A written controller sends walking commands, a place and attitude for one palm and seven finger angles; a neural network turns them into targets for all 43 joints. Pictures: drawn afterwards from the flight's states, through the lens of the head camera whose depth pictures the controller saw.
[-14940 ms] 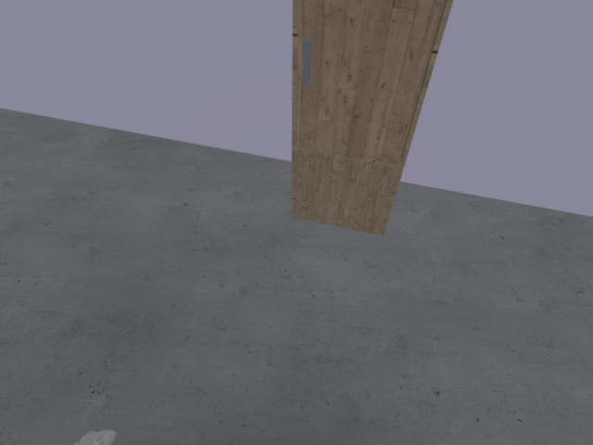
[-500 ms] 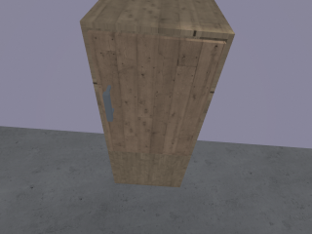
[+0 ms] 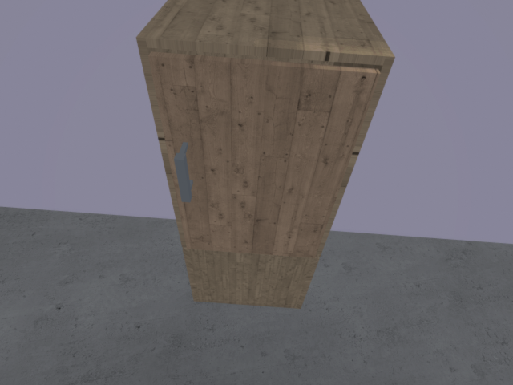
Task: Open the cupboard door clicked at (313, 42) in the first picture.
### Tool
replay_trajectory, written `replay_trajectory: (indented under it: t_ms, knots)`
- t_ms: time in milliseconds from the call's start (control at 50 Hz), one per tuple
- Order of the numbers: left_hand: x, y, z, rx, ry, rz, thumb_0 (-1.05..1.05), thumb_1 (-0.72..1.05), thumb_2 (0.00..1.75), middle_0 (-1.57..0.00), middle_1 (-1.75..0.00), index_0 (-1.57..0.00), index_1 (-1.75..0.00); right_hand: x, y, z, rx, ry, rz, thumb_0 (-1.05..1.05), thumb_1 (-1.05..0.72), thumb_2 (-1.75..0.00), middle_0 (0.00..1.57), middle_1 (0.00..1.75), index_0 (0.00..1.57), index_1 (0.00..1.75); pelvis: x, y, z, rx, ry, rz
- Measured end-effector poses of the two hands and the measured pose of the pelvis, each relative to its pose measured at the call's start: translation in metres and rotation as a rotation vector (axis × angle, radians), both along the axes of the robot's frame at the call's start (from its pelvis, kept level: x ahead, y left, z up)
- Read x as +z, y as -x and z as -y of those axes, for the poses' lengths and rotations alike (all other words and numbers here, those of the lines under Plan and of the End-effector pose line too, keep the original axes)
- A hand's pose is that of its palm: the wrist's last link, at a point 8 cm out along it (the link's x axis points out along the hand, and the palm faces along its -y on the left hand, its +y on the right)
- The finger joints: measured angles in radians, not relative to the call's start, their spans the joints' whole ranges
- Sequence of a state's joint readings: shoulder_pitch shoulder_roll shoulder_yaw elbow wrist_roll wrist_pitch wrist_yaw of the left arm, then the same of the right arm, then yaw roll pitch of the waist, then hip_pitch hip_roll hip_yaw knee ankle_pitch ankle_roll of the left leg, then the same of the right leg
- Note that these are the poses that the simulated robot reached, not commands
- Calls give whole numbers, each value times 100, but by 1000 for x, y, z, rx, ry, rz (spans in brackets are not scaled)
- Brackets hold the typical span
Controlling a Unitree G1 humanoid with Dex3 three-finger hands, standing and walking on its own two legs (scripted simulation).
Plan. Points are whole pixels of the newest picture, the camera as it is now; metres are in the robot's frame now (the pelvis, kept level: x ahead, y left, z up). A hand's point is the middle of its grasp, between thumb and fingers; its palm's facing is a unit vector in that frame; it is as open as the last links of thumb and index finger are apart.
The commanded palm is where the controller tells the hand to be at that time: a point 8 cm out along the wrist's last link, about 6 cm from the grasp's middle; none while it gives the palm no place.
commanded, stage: raise the hand with hooked fingers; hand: left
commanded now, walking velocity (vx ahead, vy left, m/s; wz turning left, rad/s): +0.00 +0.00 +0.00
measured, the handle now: (185, 172) +0.53 +0.19 +0.00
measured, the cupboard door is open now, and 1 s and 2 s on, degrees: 0 0 0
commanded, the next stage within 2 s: none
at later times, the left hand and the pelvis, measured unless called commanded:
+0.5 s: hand (135, 376) +0.15 +0.19 -0.07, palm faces +0.12 -0.99 +0.00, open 9.0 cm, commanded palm +0.14 +0.25 -0.04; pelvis +0.00 -0.03 -0.09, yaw +5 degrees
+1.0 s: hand (116, 319) +0.22 +0.24 -0.03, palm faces +0.02 -1.00 -0.05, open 12.1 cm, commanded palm +0.20 +0.29 -0.02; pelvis +0.02 +0.00 -0.08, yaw +4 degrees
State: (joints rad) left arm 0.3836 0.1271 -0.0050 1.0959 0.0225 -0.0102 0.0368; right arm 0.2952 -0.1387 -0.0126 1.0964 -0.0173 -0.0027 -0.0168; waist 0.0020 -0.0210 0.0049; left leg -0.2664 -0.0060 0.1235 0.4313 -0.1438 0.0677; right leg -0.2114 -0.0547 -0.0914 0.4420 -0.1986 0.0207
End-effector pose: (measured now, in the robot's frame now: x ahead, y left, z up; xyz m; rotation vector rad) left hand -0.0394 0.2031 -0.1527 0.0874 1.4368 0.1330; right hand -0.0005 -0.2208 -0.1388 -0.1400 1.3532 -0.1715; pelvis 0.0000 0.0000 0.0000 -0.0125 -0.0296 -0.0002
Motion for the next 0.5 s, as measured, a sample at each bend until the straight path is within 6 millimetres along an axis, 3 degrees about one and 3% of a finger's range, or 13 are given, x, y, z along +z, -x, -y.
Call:
replay_trajectory:
  t_ms: [40, 100, 200, 260, 300, 340, 420, 500]
  knots:
    - [4, -11, -2, 28, -7, 45, 0, 91, 90, -20, -30, -20, -30, 0, -4, 2, 10, 9, 27, 2, -92, -90, 20, 30, 20, 30, -2, 1, 0, 3, 5, 5]
    - [46, -70, -28, 87, -141, 405, 4, 95, 89, -21, -31, -20, -31, 10, -28, 11, 21, 47, 244, 2, -93, -90, 20, 30, 20, 30, -8, 1, 2, 25, -6, -1]
    - [129, -171, -36, 79, -166, 1053, 4, 90, 87, -21, -34, -20, -35, 19, -91, 30, 111, 83, 548, 2, -92, -90, 20, 30, 20, 30, -25, 7, 4, 96, 5, -40]
    - [147, -207, -27, 15, -65, 1357, 3, 83, 84, -21, -38, -20, -38, 26, -134, 41, 166, 108, 687, 2, -91, -90, 20, 30, 20, 30, -44, 11, 9, 82, 5, -110]
    - [141, -215, -21, -70, 13, 1463, 2, 78, 83, -21, -40, -20, -40, 33, -160, 46, 186, 121, 770, 2, -91, -90, 20, 30, 20, 30, -58, 12, 13, 71, 7, -140]
    - [123, -212, -17, -143, 75, 1463, 1, 72, 81, -21, -43, -21, -43, 40, -183, 48, 201, 132, 840, 2, -91, -90, 20, 30, 20, 30, -70, 11, 17, 66, 10, -161]
    - [86, -187, -25, -97, 117, 1330, 1, 62, 77, -23, -49, -22, -49, 50, -219, 43, 247, 148, 921, 2, -91, -90, 20, 30, 20, 30, -85, 4, 22, 68, 20, -188]
    - [89, -164, -42, -20, 16, 1325, 1, 52, 73, -23, -55, -23, -55, 44, -240, 28, 312, 138, 912, 1, -91, -90, 19, 30, 20, 30, -91, -4, 25, 85, 51, -211]
